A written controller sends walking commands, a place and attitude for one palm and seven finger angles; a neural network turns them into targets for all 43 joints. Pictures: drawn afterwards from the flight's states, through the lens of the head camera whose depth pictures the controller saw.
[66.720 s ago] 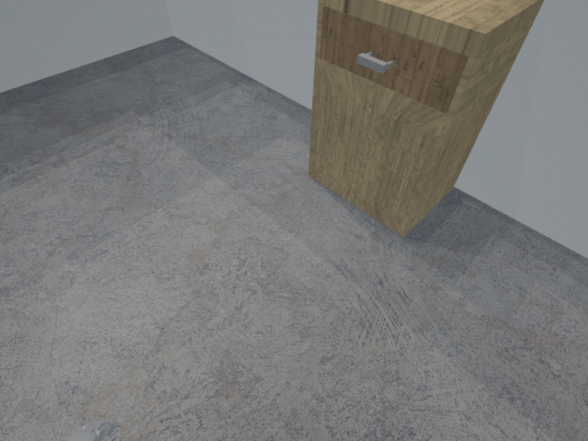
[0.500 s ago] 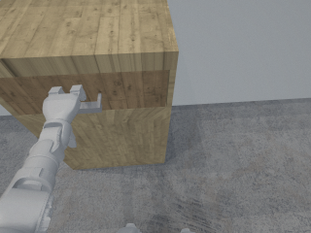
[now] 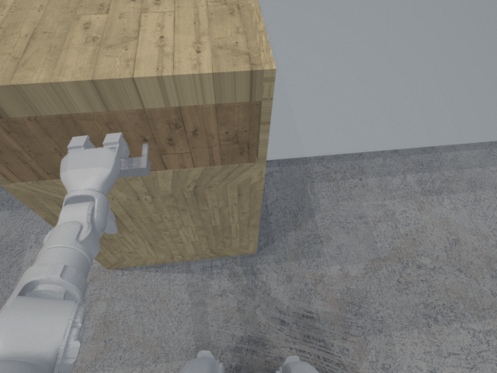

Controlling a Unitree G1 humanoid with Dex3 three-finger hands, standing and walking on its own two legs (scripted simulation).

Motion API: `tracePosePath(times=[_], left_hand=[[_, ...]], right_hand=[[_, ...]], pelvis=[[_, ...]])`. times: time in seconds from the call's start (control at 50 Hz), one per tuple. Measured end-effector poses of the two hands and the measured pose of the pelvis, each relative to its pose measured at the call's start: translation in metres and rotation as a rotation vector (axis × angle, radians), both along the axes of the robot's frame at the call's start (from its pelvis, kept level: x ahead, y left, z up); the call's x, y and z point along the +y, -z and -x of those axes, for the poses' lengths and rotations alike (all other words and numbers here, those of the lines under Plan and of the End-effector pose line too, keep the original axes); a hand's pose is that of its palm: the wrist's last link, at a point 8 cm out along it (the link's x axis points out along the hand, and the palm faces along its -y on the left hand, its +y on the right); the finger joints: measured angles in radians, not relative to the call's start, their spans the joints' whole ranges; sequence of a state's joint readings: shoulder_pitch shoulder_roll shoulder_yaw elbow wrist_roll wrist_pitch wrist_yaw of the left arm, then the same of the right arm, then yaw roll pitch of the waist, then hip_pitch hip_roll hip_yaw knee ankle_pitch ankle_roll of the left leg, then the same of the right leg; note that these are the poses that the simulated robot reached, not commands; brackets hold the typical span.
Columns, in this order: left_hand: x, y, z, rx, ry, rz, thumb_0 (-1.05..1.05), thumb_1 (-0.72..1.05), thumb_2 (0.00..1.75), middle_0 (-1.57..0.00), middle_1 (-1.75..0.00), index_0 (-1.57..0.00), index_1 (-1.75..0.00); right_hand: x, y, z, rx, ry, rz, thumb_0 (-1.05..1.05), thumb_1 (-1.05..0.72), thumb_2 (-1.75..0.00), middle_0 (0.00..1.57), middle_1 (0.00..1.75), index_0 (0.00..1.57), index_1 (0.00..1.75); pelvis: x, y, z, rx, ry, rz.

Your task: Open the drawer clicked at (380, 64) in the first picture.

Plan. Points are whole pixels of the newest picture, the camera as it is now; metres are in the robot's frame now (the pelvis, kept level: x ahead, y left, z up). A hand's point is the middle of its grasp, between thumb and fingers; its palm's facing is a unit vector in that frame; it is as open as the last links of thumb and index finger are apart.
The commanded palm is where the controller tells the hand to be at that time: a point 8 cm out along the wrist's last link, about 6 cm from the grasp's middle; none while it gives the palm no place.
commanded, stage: lower the fingers behind the handle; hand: left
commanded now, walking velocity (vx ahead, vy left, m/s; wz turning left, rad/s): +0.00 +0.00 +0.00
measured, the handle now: (122, 159) +0.50 +0.25 -0.01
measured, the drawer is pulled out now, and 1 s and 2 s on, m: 0.00 0.00 0.00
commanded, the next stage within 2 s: lift the fingers back up to retry in 0.62 s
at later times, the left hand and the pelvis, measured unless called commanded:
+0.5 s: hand (106, 187) +0.43 +0.26 +0.00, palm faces -0.01 +0.00 -1.00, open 14.0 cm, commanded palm +0.41 +0.25 +0.03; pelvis -0.01 +0.00 -0.01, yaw +0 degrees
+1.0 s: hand (103, 184) +0.43 +0.26 +0.01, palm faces -0.02 -0.04 -1.00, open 13.9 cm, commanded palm +0.41 +0.25 +0.07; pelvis +0.00 +0.01 +0.00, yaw +0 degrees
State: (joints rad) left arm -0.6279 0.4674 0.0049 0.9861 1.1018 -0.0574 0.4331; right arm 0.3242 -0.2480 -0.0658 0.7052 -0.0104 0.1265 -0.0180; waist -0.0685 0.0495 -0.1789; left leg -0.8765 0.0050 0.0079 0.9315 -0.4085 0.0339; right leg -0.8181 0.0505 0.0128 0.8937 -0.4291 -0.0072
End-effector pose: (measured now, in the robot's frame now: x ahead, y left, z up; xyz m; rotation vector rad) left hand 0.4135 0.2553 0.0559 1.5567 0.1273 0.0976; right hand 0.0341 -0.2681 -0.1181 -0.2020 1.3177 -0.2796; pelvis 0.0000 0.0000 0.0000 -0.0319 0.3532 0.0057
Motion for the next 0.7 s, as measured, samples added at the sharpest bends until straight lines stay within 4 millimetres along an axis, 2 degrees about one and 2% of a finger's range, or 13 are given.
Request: tracePosePath(times=[0.34, 0.7], left_hand=[[0.000, 0.006, 0.001, -0.019, 0.005, -0.010, 0.00, -0.49, 0.31, -0.23, -1.24, -0.30, -1.19], [0.002, 0.005, 0.000, -0.008, 0.009, 0.001, 0.00, -0.49, 0.31, -0.22, -1.25, -0.30, -1.19]], right_hand=[[0.003, 0.006, -0.016, -0.039, -0.033, 0.000, 0.01, -0.90, -0.90, 0.21, 0.30, 0.20, 0.30], [0.004, 0.006, 0.001, -0.011, -0.016, 0.005, 0.01, -0.90, -0.90, 0.21, 0.30, 0.20, 0.30]], pelvis=[[0.001, 0.008, 0.004, 0.018, -0.004, 0.004], [0.002, 0.009, 0.008, 0.016, -0.001, 0.005]])
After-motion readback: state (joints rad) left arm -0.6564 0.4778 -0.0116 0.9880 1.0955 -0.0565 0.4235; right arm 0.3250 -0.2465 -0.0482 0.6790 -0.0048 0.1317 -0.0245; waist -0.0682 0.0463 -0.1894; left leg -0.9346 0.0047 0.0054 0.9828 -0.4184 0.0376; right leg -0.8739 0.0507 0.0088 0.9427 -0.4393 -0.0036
